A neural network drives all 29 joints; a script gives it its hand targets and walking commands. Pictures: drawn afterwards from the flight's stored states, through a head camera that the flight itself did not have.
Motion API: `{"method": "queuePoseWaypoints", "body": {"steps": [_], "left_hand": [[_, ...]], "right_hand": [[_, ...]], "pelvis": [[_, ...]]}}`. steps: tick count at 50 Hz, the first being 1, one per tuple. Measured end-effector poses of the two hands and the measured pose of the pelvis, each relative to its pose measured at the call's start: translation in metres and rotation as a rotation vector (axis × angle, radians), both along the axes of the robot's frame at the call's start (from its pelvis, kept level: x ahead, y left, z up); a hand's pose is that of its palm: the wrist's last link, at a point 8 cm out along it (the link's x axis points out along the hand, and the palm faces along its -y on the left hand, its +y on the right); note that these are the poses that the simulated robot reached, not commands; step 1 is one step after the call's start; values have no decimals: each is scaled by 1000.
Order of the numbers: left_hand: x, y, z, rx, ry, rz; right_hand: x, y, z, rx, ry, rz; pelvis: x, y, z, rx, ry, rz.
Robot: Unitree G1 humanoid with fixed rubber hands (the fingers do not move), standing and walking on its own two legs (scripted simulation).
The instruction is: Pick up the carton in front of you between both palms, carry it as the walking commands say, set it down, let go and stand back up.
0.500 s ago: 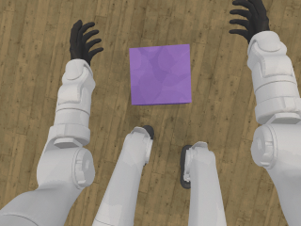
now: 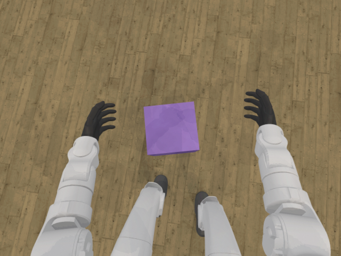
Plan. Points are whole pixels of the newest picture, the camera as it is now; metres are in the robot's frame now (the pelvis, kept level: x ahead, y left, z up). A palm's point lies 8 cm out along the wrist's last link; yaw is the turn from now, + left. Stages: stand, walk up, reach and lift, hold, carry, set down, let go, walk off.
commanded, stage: let go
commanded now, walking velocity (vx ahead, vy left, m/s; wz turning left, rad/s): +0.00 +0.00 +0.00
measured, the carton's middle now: (171, 131) +0.42 +0.08 -0.57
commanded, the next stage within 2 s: stand in 1.04 s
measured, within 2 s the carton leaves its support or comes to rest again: neither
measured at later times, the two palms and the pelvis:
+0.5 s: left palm (58, 192) +0.21 +0.24 +0.01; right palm (317, 189) +0.28 -0.22 -0.01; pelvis +0.06 -0.01 +0.07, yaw +2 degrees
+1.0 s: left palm (55, 192) +0.21 +0.24 +0.02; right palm (336, 222) +0.23 -0.24 +0.01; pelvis +0.06 -0.02 +0.08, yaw +3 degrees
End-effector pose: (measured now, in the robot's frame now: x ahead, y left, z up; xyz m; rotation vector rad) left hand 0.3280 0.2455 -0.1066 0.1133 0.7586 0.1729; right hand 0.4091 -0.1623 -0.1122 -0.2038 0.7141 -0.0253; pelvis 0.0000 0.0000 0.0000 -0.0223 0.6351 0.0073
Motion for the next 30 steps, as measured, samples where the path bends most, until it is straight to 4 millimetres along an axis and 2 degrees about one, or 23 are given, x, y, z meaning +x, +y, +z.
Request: {"method": "queuePoseWaypoints", "body": {"steps": [4, 10, 19, 24, 30], "left_hand": [[-21, 6, 25, 8, 25, -41], [-56, 12, 59, 10, 37, -48], [-106, 1, 99, 4, 47, -21], [-118, -8, 112, 3, 47, -30], [-115, -21, 117, 2, 38, -56]], "right_hand": [[-27, -6, 21, 0, 8, -17], [-55, -14, 49, 1, 17, -2], [-101, -36, 84, -3, 37, 11], [-128, -52, 101, 1, 43, 3], [-157, -73, 116, -1, 57, -13]], "pelvis": [[11, 4, 17, 2, -85, 4], [29, 8, 38, 8, -208, 14], [53, 4, 64, 26, -388, 27], [62, -4, 73, 40, -486, 29], [66, -15, 78, 50, -586, 29]]}}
